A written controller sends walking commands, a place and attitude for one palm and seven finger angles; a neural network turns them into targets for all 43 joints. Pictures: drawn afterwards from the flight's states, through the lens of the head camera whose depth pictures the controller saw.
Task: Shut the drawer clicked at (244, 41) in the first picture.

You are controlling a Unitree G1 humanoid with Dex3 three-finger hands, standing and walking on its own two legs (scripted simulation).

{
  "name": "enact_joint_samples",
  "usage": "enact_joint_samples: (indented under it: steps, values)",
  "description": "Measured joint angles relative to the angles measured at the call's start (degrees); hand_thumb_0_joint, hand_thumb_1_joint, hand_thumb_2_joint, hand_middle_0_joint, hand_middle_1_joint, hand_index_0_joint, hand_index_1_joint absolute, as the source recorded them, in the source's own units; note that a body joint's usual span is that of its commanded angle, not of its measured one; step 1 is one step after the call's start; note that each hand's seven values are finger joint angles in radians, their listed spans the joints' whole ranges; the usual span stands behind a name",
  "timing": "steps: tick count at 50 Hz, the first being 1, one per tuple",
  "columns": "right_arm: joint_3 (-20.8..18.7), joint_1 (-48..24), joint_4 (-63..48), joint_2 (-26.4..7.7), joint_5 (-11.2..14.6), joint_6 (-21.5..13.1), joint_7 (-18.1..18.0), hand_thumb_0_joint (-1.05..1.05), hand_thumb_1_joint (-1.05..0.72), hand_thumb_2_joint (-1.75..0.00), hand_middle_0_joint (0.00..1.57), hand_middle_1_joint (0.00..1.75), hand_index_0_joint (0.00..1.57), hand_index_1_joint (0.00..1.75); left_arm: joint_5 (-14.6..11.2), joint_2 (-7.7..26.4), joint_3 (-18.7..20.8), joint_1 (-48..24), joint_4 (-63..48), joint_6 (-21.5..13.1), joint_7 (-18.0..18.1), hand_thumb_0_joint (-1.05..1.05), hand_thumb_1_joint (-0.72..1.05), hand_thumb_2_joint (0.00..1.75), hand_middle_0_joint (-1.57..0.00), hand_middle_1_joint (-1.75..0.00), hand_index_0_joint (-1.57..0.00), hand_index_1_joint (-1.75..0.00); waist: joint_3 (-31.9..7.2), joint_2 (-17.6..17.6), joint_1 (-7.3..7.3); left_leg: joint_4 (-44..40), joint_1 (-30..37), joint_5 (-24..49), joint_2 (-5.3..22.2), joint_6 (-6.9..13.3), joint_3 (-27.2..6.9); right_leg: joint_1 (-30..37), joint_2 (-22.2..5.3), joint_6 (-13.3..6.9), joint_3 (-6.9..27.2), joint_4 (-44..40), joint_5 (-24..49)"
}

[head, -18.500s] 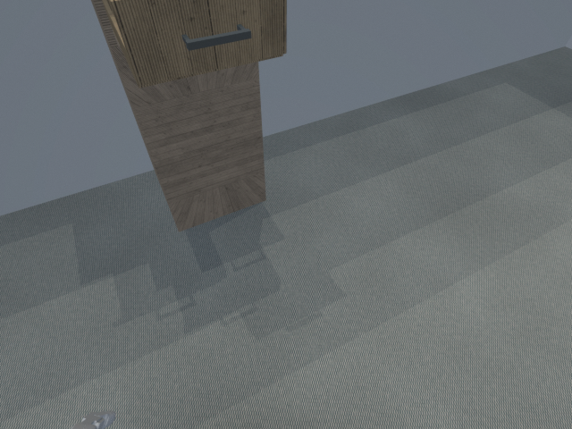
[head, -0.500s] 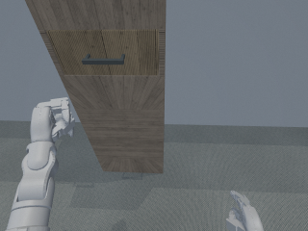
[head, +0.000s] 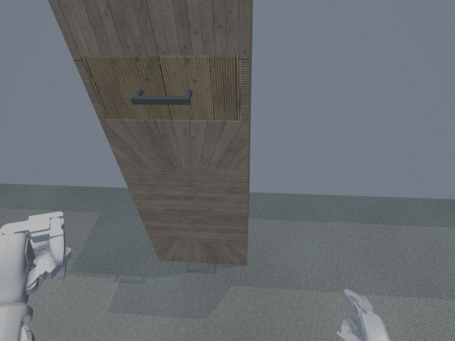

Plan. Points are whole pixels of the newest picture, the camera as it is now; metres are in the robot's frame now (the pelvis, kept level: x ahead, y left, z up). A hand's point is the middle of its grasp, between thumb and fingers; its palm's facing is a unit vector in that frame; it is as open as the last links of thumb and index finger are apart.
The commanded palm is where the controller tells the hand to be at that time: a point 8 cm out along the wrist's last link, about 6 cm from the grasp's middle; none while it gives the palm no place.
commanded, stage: draw the hand back to the body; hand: left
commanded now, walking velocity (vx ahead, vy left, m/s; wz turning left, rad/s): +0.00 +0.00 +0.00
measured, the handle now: (162, 96) +0.63 +0.25 +0.14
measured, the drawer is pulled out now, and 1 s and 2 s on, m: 0.00 0.00 0.00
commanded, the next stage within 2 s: step back with the hand held close in 0.14 s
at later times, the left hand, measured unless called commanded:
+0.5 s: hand (60, 249) +0.18 +0.26 +0.15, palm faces +0.34 -0.82 -0.46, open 3.3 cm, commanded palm +0.12 +0.30 +0.17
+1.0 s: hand (10, 316) +0.09 +0.26 +0.16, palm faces +0.41 -0.81 -0.42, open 3.3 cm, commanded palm +0.03 +0.31 +0.17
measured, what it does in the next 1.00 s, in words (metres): shifts its weight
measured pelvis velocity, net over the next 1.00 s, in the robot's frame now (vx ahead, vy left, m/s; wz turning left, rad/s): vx -0.10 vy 0.03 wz -0.01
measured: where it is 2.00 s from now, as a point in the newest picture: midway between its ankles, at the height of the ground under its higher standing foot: outside the picture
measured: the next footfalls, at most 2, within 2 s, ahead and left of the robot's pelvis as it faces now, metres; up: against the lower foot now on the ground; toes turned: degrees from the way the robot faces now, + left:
right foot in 1.14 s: -0.05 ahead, -0.10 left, +0.00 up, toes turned +7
left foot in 1.38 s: -0.06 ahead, +0.13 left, +0.00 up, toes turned +2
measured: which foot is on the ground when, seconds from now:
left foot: down 0.00-1.00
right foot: down 0.00-1.00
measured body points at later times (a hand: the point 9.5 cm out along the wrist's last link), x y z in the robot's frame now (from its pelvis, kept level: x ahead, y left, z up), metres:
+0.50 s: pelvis -0.01 +0.02 +0.00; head -0.01 +0.00 +0.45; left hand +0.16 +0.30 +0.18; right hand +0.17 -0.22 -0.08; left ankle -0.02 +0.13 -0.74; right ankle +0.01 -0.12 -0.74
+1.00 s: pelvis -0.10 +0.03 -0.02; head -0.09 +0.03 +0.43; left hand +0.07 +0.30 +0.18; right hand +0.07 -0.22 -0.10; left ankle -0.02 +0.13 -0.74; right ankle +0.01 -0.12 -0.74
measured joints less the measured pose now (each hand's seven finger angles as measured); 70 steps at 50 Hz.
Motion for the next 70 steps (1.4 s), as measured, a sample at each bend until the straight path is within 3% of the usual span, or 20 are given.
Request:
enact_joint_samples:
  steps: [7,14,19,23,32,49,55,57,58,62,67,70]
  values:
    - [0.16,-0.75,0.23,0.09,-0.12,-1.29,-0.88,0.01,-0.91,-0.89,0.2,0.3,0.2,0.3,0.62,-0.35,-0.04,-0.79,-0.07,0.18,0.91,0.02,0.89,0.9,-1.4,-1.6,-1.41,-1.6,0.54,0.03,1.11,0.75,-0.1,-0.14,-0.34,0.26,-0.69,0.5,-0.35,0.22,-0.68,0.08,-0.06]
    - [1.04,-1.31,-0.06,1.12,-0.41,-1.67,-0.54,0.01,-0.91,-0.89,0.2,0.3,0.2,0.3,0.63,-0.53,-0.28,-2.49,-0.03,0.77,1.0,0.02,0.89,0.9,-1.4,-1.6,-1.4,-1.6,0.56,-0.56,0.62,0.45,0.31,-0.01,-0.67,0.4,-0.3,0.45,-0.68,0.4,-0.29,0.51,-0.2]
    - [1.52,-1.55,-2.42,0.95,-0.19,1.43,0.51,0.01,-0.91,-0.89,0.21,0.3,0.2,0.3,0.88,0.93,3.05,-0.44,-1.32,-2.41,0.74,0.02,0.89,0.9,-1.4,-1.6,-1.4,-1.6,-0.95,-0.56,-1.44,1.65,-3.75,-0.1,-0.22,0.68,0.02,-2.68,-0.21,0.7,0.05,-0.67,1.17]
    - [0.31,-1.71,-3.59,0.05,0.08,3.87,0.53,0.01,-0.91,-0.89,0.21,0.3,0.2,0.3,1.19,1.61,2.99,2.09,-2.2,-3.2,0.74,0.02,0.89,0.9,-1.4,-1.6,-1.4,-1.6,-0.72,-0.89,-2.79,1.36,-6.32,0.83,-0.82,1.23,0.79,-5.62,-0.81,1.32,0.82,-0.61,2.17]
    - [-1.81,-0.54,-5.31,-0.39,1.03,6.64,-0.34,0.01,-0.91,-0.89,0.2,0.3,0.2,0.3,1.45,4.63,3.84,5.79,-5.85,-3.86,1.53,0.02,0.89,0.9,-1.4,-1.6,-1.4,-1.6,0.39,-3.03,-3.95,3.2,-10.28,1.94,-2.4,2.17,1.76,-10.81,-2.38,2.31,1.85,3.62,2.15]
    - [-0.69,1.01,-4.66,0.44,0.68,2.36,-0.55,0.01,-0.91,-0.89,0.21,0.3,0.2,0.3,3.04,2.32,3.88,3.9,-7.69,-8.1,4.28,0.02,0.89,0.9,-1.4,-1.6,-1.4,-1.6,-0.26,-3.49,-3.54,13.19,-20.03,-0.47,-1.8,2.26,0.82,-18.34,-1.63,1.79,1.23,8.88,4.66]
    - [-0.88,2.45,-4.16,0.79,0.82,1.21,-1.2,0.01,-0.91,-0.89,0.2,0.3,0.2,0.3,3.55,3.91,5.34,3.25,-7.44,-8.79,4.89,0.02,0.89,0.9,-1.41,-1.6,-1.41,-1.6,0.03,-3.39,-5.24,12.16,-20.91,5.06,-1.39,2.91,0.13,-19.63,0.21,2.0,2.41,13.43,-0.12]
    - [-0.91,3.71,-4.17,1.4,0.82,0.6,-1.13,0.01,-0.91,-0.89,0.2,0.3,0.2,0.3,4.05,4.92,6.19,3.3,-6.9,-9.19,4.55,0.02,0.89,0.9,-1.41,-1.6,-1.41,-1.6,-0.83,-3.53,-5.99,12.74,-21.8,4.65,-1.49,2.96,-0.56,-17.69,1.48,2.07,3.0,16.65,0.31]
    - [-0.87,4.21,-4.15,1.58,0.75,0.32,-1.02,0.01,-0.91,-0.89,0.2,0.3,0.2,0.3,4.37,5.16,6.61,3.29,-6.64,-9.5,4.36,0.02,0.89,0.9,-1.4,-1.6,-1.41,-1.6,-1.49,-3.52,-6.09,13.19,-22.71,4.19,-1.17,3.24,-0.43,-16.56,1.99,1.95,3.23,16.85,-2.82]
    - [-1.02,2.57,-3.06,1.41,0.31,-0.47,-0.05,0.01,-0.91,-0.89,0.2,0.3,0.2,0.3,3.63,4.02,7.19,2.92,-6.83,-10.66,3.7,0.02,0.89,0.9,-1.4,-1.6,-1.4,-1.6,-0.41,-3.06,-5.32,13.85,-25.57,3.95,-0.14,2.14,-0.26,-16.26,3.11,0.81,3.96,14.85,-3.74]
    - [-1.65,0.33,-1.11,1.29,0.12,1.43,0.77,0.01,-0.91,-0.89,0.2,0.3,0.2,0.3,2.93,3.49,4.29,4.63,-9.78,-9.57,3.26,0.02,0.89,0.9,-1.41,-1.6,-1.41,-1.6,-0.16,-5.49,-4.05,20.38,-24.67,-4.43,-2.84,0.38,-0.7,-17.45,1.36,1.38,5.01,12.2,0.05]
    - [-1.57,-0.63,-2.26,1.18,0.09,1.62,0.17,0.01,-0.91,-0.89,0.2,0.3,0.2,0.3,2.82,4.54,4.77,4.42,-11.04,-9.36,3.37,0.02,0.89,0.9,-1.41,-1.6,-1.41,-1.6,-0.08,-6.1,-4.29,11.97,-21.38,3.36,-2.9,1.96,-0.69,-19.9,0.95,2.2,5.06,13.06,0.96]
